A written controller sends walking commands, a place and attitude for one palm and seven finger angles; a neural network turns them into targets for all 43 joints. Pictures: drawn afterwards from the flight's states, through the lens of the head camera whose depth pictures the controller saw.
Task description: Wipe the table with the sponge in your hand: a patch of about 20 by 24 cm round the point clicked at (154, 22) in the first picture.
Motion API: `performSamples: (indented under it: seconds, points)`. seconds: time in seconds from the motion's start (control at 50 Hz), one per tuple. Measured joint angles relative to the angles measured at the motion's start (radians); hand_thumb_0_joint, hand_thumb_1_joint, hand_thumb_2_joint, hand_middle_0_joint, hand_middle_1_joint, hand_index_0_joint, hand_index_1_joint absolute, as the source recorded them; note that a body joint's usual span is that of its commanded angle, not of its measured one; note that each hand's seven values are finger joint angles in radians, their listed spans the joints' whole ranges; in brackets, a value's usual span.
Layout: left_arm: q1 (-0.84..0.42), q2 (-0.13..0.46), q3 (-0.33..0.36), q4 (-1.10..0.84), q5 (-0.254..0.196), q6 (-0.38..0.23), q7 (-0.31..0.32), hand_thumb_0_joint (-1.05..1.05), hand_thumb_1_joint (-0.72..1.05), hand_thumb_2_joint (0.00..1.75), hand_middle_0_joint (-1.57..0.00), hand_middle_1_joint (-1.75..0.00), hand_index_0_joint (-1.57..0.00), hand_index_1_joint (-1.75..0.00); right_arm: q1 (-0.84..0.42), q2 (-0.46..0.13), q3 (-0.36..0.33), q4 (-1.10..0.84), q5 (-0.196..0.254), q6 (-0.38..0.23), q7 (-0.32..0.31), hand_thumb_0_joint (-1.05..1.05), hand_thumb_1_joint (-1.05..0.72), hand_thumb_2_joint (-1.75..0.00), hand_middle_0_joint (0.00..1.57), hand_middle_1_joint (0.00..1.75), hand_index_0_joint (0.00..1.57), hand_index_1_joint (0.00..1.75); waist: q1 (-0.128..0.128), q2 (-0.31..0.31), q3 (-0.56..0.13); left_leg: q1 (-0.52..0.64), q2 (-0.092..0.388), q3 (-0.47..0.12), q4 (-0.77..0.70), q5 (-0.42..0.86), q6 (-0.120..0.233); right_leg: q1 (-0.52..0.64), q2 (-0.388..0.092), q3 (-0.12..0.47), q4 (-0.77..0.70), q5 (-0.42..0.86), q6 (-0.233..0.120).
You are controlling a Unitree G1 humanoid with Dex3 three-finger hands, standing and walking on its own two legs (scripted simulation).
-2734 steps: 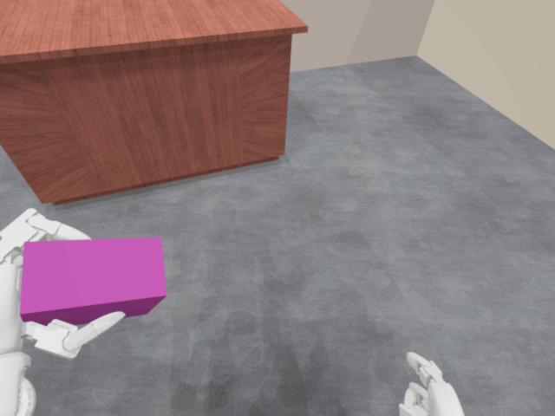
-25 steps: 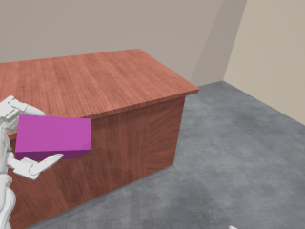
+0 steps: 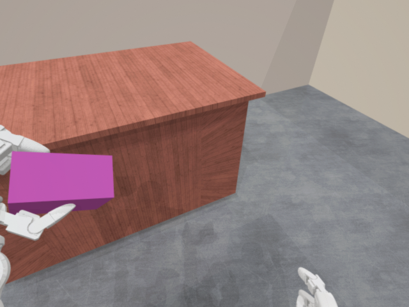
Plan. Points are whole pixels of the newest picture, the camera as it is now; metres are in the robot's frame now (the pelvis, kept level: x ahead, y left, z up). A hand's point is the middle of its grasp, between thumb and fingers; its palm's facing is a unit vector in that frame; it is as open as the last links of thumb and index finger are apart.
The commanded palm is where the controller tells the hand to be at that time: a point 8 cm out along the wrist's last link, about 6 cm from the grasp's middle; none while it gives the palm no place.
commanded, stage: stop stepping back and stand still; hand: left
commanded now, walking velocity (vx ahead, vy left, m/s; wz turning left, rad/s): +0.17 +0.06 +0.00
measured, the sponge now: (76, 185) +0.25 +0.21 +0.20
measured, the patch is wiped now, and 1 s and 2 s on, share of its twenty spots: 1.00 1.00 1.00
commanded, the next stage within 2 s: stand and wait in 0.38 s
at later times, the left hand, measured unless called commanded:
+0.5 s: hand (30, 206) +0.19 +0.24 +0.21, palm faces +0.42 -0.83 -0.36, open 10.5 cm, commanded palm +0.13 +0.29 +0.23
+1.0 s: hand (13, 193) +0.22 +0.28 +0.21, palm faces +0.44 -0.84 -0.31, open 10.5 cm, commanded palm +0.16 +0.32 +0.23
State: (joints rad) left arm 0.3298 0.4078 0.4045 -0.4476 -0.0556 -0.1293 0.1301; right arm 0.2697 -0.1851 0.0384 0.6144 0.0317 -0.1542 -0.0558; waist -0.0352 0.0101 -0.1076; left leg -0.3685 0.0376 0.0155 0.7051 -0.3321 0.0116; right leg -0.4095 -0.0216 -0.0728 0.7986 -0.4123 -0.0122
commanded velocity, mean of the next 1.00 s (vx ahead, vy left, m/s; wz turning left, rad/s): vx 0.01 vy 0.01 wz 0.00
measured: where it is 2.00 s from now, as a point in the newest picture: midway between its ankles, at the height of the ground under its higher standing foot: outside the picture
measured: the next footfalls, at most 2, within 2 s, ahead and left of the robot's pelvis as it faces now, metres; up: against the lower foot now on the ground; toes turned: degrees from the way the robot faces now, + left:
left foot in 0.26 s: +0.05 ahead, +0.15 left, +0.00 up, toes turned +3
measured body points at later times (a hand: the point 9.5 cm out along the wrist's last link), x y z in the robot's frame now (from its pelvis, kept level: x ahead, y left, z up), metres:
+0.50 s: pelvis -0.02 +0.00 +0.01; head -0.04 +0.00 +0.46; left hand +0.16 +0.28 +0.23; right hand +0.15 -0.23 -0.07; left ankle -0.02 +0.13 -0.69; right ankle +0.05 -0.09 -0.72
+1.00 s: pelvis +0.01 +0.04 +0.02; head +0.00 +0.05 +0.47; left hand +0.19 +0.32 +0.22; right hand +0.21 -0.18 -0.04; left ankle +0.01 +0.14 -0.72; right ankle +0.05 -0.09 -0.72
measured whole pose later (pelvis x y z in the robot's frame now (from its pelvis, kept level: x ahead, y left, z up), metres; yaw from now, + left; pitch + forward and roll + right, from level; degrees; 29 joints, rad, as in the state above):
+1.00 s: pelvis +0.01 +0.04 +0.02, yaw +2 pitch -1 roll -1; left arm 0.42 0.37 0.32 -0.54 -0.05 -0.12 0.16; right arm 0.16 -0.19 0.03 0.60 0.01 -0.09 -0.07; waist -0.01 -0.02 -0.02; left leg -0.23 0.01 0.01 0.51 -0.27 0.01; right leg -0.24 -0.01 -0.03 0.44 -0.19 0.01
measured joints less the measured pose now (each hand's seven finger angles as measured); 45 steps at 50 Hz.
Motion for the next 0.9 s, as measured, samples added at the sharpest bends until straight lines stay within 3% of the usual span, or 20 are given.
performSamples:
  seconds: [0.02,0.06,0.1,0.14,0.18,0.22,0.26,0.32,0.38,0.42,0.5,0.54,0.58,0.62,0.68,0.8,0.9]
  points:
    - [-0.001,0.004,-0.004,-0.009,0.001,0.006,-0.003,-0.01,-0.55,1.06,-0.69,-1.32,-0.72,-1.30,0.007,-0.002,0.003,-0.012,-0.003,0.006,0.000,0.01,-0.90,-0.90,0.20,0.30,0.21,0.30,0.002,0.004,0.008,-0.025,0.002,-0.007,0.048,-0.051,0.009,0.045,0.002,-0.006,-0.099,0.061,-0.011]
    - [-0.007,-0.022,-0.036,-0.030,0.003,0.011,-0.020,-0.01,-0.55,1.06,-0.69,-1.32,-0.72,-1.31,-0.007,-0.021,-0.002,0.004,-0.001,0.031,0.004,0.01,-0.90,-0.90,0.21,0.30,0.21,0.30,0.010,0.036,0.049,-0.105,0.001,-0.049,0.267,-0.110,0.016,0.048,0.020,-0.041,-0.104,0.132,-0.024]
    - [0.021,-0.054,-0.070,-0.062,0.001,0.011,-0.038,-0.01,-0.55,1.06,-0.69,-1.32,-0.72,-1.31,-0.021,-0.032,-0.009,0.045,0.002,0.053,0.009,0.02,-0.90,-0.90,0.21,0.30,0.21,0.30,0.026,0.037,0.063,-0.168,-0.015,-0.055,0.452,-0.067,0.014,0.056,0.026,-0.050,-0.125,0.136,-0.029]
    - [0.072,-0.062,-0.075,-0.111,0.000,0.009,-0.047,-0.01,-0.55,1.06,-0.69,-1.32,-0.72,-1.30,-0.024,-0.029,-0.015,0.060,0.001,0.072,0.014,0.02,-0.90,-0.90,0.21,0.30,0.21,0.30,0.038,0.008,0.060,-0.188,-0.015,-0.029,0.490,-0.025,0.015,0.053,0.021,-0.034,-0.166,0.156,-0.034]
    - [0.114,-0.042,-0.059,-0.163,0.000,0.005,-0.041,-0.01,-0.55,1.06,-0.69,-1.32,-0.72,-1.30,-0.019,-0.022,-0.017,0.053,-0.001,0.077,0.007,0.02,-0.90,-0.90,0.21,0.30,0.21,0.30,0.038,-0.029,0.058,-0.148,0.002,0.004,0.360,-0.008,0.024,0.043,0.005,-0.026,-0.198,0.174,-0.036]
    - [0.131,-0.015,-0.042,-0.205,0.001,-0.001,-0.018,-0.01,-0.55,1.06,-0.69,-1.32,-0.72,-1.30,-0.011,-0.025,-0.019,0.034,-0.005,0.067,-0.010,0.02,-0.90,-0.90,0.21,0.30,0.21,0.30,0.038,-0.051,0.058,-0.055,0.017,0.022,0.139,-0.024,0.034,0.024,-0.014,-0.032,-0.195,0.168,-0.038]
    - [0.123,-0.002,-0.030,-0.227,-0.005,-0.011,0.008,-0.01,-0.55,1.06,-0.69,-1.32,-0.73,-1.30,-0.009,-0.049,-0.028,0.006,-0.012,0.046,-0.030,0.02,-0.90,-0.90,0.21,0.30,0.21,0.30,0.029,-0.022,0.060,0.036,0.031,-0.006,-0.064,-0.074,0.043,-0.011,-0.009,-0.044,-0.140,0.108,-0.027]
    - [0.071,0.020,-0.005,-0.175,-0.001,-0.009,0.035,-0.01,-0.55,1.06,-0.69,-1.32,-0.73,-1.30,-0.034,-0.031,-0.039,0.017,-0.010,0.032,-0.039,0.02,-0.90,-0.90,0.20,0.30,0.21,0.30,0.022,-0.040,0.086,0.050,0.007,0.008,-0.066,-0.002,-0.018,-0.044,0.000,0.021,0.001,-0.026,-0.001]
    - [0.056,0.034,0.012,-0.113,-0.004,0.009,0.041,-0.01,-0.55,1.06,-0.69,-1.32,-0.72,-1.30,-0.021,-0.016,-0.025,0.007,-0.004,0.019,-0.025,0.02,-0.90,-0.90,0.20,0.30,0.21,0.30,0.002,-0.032,0.072,0.080,-0.001,0.002,-0.083,0.023,-0.043,0.026,0.012,0.019,-0.124,0.037,0.014]
    - [0.049,0.022,0.001,-0.081,-0.002,0.013,0.031,-0.01,-0.55,1.06,-0.69,-1.32,-0.72,-1.30,-0.019,-0.023,-0.019,0.002,-0.005,0.024,-0.014,0.02,-0.90,-0.90,0.20,0.30,0.21,0.30,-0.010,0.004,0.076,0.069,0.012,-0.024,-0.026,-0.013,-0.030,0.066,0.027,-0.006,-0.192,0.210,-0.009]
    - [0.083,-0.033,-0.052,-0.073,-0.002,0.011,0.001,-0.01,-0.55,1.06,-0.69,-1.32,-0.72,-1.31,-0.041,-0.033,-0.027,0.040,-0.005,0.057,0.005,0.02,-0.90,-0.90,0.21,0.30,0.21,0.30,-0.004,0.022,0.078,-0.004,-0.006,-0.035,0.156,-0.056,-0.004,0.100,0.035,-0.022,-0.244,0.202,-0.030]
    - [0.122,-0.037,-0.058,-0.107,-0.002,0.010,-0.002,-0.01,-0.55,1.06,-0.69,-1.32,-0.72,-1.31,-0.045,-0.029,-0.025,0.037,-0.008,0.069,0.004,0.02,-0.90,-0.90,0.21,0.30,0.21,0.30,0.006,-0.003,0.080,0.018,-0.008,-0.015,0.071,-0.038,0.009,0.100,0.026,-0.007,-0.259,0.209,-0.025]
    - [0.148,-0.030,-0.057,-0.150,-0.001,0.000,0.006,-0.01,-0.55,1.06,-0.69,-1.32,-0.72,-1.30,-0.040,-0.039,-0.024,0.011,-0.016,0.067,-0.007,0.02,-0.90,-0.90,0.21,0.30,0.21,0.30,0.007,0.001,0.085,0.061,0.004,-0.033,-0.088,-0.003,0.015,0.083,0.027,-0.015,-0.238,0.200,-0.017]
    - [0.146,-0.016,-0.053,-0.163,0.003,-0.010,0.020,-0.01,-0.55,1.06,-0.69,-1.32,-0.72,-1.30,-0.047,-0.035,-0.029,0.012,-0.020,0.063,-0.019,0.02,-0.90,-0.90,0.21,0.30,0.21,0.30,0.018,-0.013,0.099,0.063,-0.006,-0.030,-0.098,0.055,-0.010,0.079,0.019,-0.002,-0.215,0.177,-0.003]
    - [0.136,-0.006,-0.037,-0.149,0.008,-0.009,0.037,-0.01,-0.55,1.06,-0.69,-1.32,-0.72,-1.30,-0.038,-0.022,-0.023,0.014,-0.012,0.059,-0.027,0.02,-0.90,-0.90,0.20,0.30,0.21,0.30,0.033,-0.019,0.085,0.083,-0.017,-0.028,-0.120,0.060,-0.021,0.104,0.021,0.019,-0.250,0.194,0.006]
    - [0.067,-0.045,-0.038,-0.066,0.008,-0.009,0.042,-0.01,-0.55,1.06,-0.69,-1.32,-0.72,-1.30,-0.063,-0.019,-0.015,0.031,-0.013,0.048,-0.016,0.02,-0.90,-0.90,0.21,0.30,0.21,0.30,0.047,0.011,0.062,0.096,-0.009,-0.039,-0.128,0.049,-0.017,0.146,0.031,0.009,-0.311,0.209,0.002]
    - [0.055,-0.072,-0.077,-0.043,0.009,0.008,0.034,-0.01,-0.55,1.06,-0.69,-1.32,-0.72,-1.31,-0.095,-0.017,-0.010,0.015,-0.018,0.055,-0.014,0.02,-0.90,-0.90,0.21,0.30,0.21,0.30,0.040,-0.001,0.068,0.119,-0.019,-0.023,-0.157,0.053,-0.005,0.162,0.021,0.024,-0.335,0.216,0.016]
